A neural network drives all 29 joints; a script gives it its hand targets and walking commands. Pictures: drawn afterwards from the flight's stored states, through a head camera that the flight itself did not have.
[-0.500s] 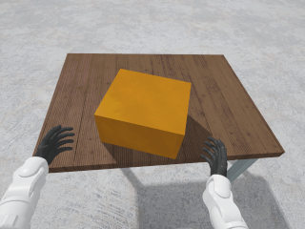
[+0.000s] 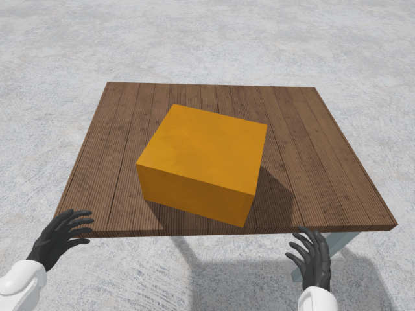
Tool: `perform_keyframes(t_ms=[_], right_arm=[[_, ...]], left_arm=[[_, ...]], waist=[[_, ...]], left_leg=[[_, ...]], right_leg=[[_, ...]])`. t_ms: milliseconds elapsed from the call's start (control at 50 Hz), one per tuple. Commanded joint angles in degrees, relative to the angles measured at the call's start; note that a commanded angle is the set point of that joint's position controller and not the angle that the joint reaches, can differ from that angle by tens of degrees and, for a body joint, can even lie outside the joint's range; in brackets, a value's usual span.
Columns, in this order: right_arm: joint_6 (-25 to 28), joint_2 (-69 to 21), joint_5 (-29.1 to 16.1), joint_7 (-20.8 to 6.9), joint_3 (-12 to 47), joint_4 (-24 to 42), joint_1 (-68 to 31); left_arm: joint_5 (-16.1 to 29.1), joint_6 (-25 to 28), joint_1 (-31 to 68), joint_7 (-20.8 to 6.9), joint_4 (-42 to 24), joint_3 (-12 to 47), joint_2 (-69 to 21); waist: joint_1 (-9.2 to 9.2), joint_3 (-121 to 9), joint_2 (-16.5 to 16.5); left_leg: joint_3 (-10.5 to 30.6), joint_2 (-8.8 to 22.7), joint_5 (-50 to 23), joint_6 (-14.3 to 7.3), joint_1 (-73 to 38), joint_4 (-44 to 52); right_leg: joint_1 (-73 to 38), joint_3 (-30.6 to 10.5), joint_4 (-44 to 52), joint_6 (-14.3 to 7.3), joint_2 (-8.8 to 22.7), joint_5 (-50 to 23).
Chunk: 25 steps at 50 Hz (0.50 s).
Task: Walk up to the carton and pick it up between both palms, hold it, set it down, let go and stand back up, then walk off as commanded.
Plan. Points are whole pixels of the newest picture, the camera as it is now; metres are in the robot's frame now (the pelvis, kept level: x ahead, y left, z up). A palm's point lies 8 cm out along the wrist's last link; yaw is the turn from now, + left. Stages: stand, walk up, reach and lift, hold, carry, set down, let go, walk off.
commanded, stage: set down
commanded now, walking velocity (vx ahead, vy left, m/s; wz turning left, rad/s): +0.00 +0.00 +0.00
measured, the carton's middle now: (206, 161) +0.48 -0.01 -0.04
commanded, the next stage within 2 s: none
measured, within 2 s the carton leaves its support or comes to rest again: neither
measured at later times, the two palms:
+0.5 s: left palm (46, 262) +0.22 +0.29 +0.00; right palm (312, 269) +0.18 -0.18 +0.01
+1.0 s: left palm (56, 276) +0.20 +0.27 -0.01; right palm (318, 273) +0.18 -0.21 -0.01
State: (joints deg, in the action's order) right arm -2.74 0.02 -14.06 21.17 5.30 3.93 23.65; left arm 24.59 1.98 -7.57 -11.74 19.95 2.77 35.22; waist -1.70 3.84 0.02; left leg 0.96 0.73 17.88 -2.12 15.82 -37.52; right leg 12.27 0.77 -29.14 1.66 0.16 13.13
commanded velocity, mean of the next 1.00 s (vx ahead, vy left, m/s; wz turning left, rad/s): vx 0.00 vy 0.00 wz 0.00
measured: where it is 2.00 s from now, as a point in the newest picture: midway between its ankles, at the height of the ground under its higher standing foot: outside the picture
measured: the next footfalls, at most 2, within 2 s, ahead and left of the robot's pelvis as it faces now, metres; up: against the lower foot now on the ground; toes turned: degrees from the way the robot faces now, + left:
none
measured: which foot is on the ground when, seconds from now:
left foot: down 0.00-1.00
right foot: down 0.00-1.00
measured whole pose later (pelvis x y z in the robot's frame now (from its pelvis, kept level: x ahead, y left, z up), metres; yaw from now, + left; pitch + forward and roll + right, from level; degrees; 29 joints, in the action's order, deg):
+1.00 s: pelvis +0.03 -0.01 +0.01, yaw +0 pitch -3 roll -2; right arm -0.2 4.9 -14.1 9.7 1.8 -5.1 23.4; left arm 18.3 3.1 -18.2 -9.5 16.2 1.9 29.6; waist -0.5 5.0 1.2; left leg 1.0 0.7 18.1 -1.1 12.1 -33.5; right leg 9.2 0.8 -26.6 0.1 0.1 14.3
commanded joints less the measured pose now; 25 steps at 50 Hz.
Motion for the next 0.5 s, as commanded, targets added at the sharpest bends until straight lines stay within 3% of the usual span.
perform_keyframes(t_ms=[0,20,40,60,100,160,180,200,240,280,320,380,420,440,480], right_arm=[[0.8,0.9,1.7,-0.6,1.3,19.9,0.9],[0.9,0.5,2.6,-0.6,0.8,18.5,2.8],[0.8,1.4,3.6,-0.7,-0.6,16.6,2.0],[0.6,1.6,3.0,-1.1,0.3,19.6,0.2],[0.2,1.4,3.3,-1.4,0.0,17.4,1.3],[0.7,2.9,3.5,-2.3,-0.7,15.9,2.0],[0.6,3.3,4.6,-2.4,-2.5,14.8,1.1],[0.7,3.2,4.2,-2.5,-1.6,16.1,-0.4],[0.1,3.7,5.1,-3.2,-3.4,11.3,0.6],[0.2,3.7,4.7,-3.4,-2.8,11.9,0.0],[0.6,4.3,4.8,-3.8,-3.3,11.2,0.8],[0.5,5.5,4.8,-4.6,-3.0,9.3,2.2],[1.3,6.5,5.7,-5.4,-6.0,7.5,2.1],[2.0,6.5,4.2,-5.8,-3.8,9.5,3.4],[2.0,7.9,4.5,-6.5,-4.4,5.0,3.6]], left_arm=[[1.6,3.3,3.3,-0.3,-18.4,-12.3,16.6],[1.7,3.4,1.3,-0.5,-17.1,-12.0,15.7],[0.4,3.3,2.6,0.0,-17.9,-11.7,15.6],[2.2,3.8,3.3,0.2,-17.1,-11.5,16.0],[1.3,4.0,3.6,0.8,-19.7,-11.6,15.1],[0.5,4.2,0.1,1.1,-18.0,-11.7,13.8],[0.0,4.1,0.2,1.3,-16.9,-10.9,12.8],[-0.1,4.0,0.8,1.4,-17.7,-11.3,13.1],[-1.6,3.8,0.1,1.9,-16.2,-10.3,11.5],[-2.1,3.5,-0.5,2.0,-15.4,-11.7,11.7],[-3.1,3.2,-1.5,2.0,-16.7,-10.9,11.1],[-4.2,2.7,-4.0,2.0,-16.8,-11.7,9.5],[-3.8,2.7,-5.8,2.2,-16.5,-10.5,8.0],[-4.0,3.1,-6.6,2.4,-18.7,-11.5,8.7],[-6.1,2.9,-8.3,2.2,-16.4,-11.5,7.1]], waist=[[7.53,-4.1,7.3],[6.92,-3.4,6.7],[6.71,-2.5,9.3],[7.14,-2.9,7.9],[7.11,-3.8,9.4],[7.38,-2.8,9.0],[6.14,-3.2,9.2],[7.37,-3.5,8.8],[5.86,-2.5,10.2],[7.40,-2.2,9.6],[6.43,-1.7,10.6],[7.40,-2.5,10.7],[5.62,-4.0,10.8],[7.02,-4.9,11.4],[6.82,-4.3,12.5]], left_leg=[[-0.4,3.1,-2.5,0.2,-2.4,14.6],[-0.8,2.6,-3.5,0.2,-2.7,13.6],[-0.6,2.9,-1.5,0.7,-2.6,14.6],[-0.6,3.1,0.2,0.1,-0.3,14.6],[-0.7,3.1,0.3,0.0,-0.4,15.0],[0.2,3.2,-1.1,0.5,0.7,14.5],[0.0,3.3,-1.3,0.8,1.1,14.3],[-0.1,3.4,-0.8,0.6,1.5,14.6],[-0.1,3.6,0.5,1.1,1.6,15.2],[-0.1,3.7,-0.1,0.9,2.2,15.0],[-0.2,3.6,-2.1,1.7,1.0,15.2],[0.3,3.7,-6.3,2.2,-1.4,15.5],[0.5,3.9,-11.4,3.1,-2.7,14.6],[0.5,3.4,-16.1,3.6,-4.3,14.1],[0.7,3.1,-18.7,4.1,-5.7,13.2]], right_leg=[[-10.6,-3.0,4.6,-4.9,1.0,4.1],[-9.3,-3.2,5.0,-4.9,1.1,3.6],[-9.6,-2.9,4.7,-5.1,0.6,4.4],[-10.5,-2.5,4.0,-5.0,0.6,5.7],[-10.7,-2.6,3.2,-5.1,0.5,5.9],[-10.9,-3.0,3.5,-5.3,0.4,4.9],[-11.4,-2.4,2.7,-5.4,-0.3,4.9],[-11.2,-2.6,3.0,-5.3,0.2,4.8],[-12.5,-2.3,2.6,-5.3,-0.3,5.3],[-12.0,-2.7,3.0,-5.5,0.2,5.5],[-11.7,-2.8,3.6,-5.4,0.0,3.3],[-11.8,-2.8,4.4,-5.9,-0.4,2.1],[-12.5,-2.7,4.1,-6.1,-1.4,-0.9],[-12.9,-3.0,4.6,-6.1,-0.9,-3.8],[-12.2,-3.1,5.4,-6.6,-1.1,-4.4]])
